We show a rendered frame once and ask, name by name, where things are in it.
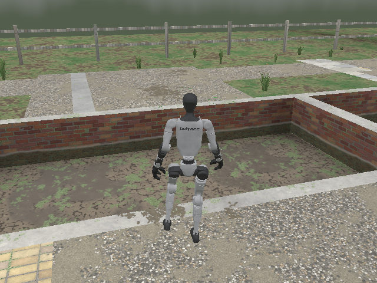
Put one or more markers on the right robot forearm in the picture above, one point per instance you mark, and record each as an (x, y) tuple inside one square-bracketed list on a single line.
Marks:
[(217, 154)]

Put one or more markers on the robot torso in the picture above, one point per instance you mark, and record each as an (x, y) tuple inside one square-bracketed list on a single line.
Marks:
[(189, 137)]

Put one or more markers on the left robot hand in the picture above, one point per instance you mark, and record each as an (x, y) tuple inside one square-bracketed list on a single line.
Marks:
[(155, 172)]

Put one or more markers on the left robot forearm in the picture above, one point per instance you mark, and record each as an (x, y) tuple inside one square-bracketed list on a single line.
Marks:
[(160, 157)]

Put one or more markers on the robot left shin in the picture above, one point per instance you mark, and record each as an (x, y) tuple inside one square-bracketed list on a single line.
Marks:
[(169, 203)]

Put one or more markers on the robot left upper arm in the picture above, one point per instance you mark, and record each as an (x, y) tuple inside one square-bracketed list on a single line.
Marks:
[(171, 123)]

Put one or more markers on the robot right upper arm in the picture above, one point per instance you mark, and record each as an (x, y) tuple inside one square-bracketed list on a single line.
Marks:
[(207, 124)]

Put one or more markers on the right robot hand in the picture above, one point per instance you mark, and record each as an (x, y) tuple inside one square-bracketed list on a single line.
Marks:
[(214, 162)]

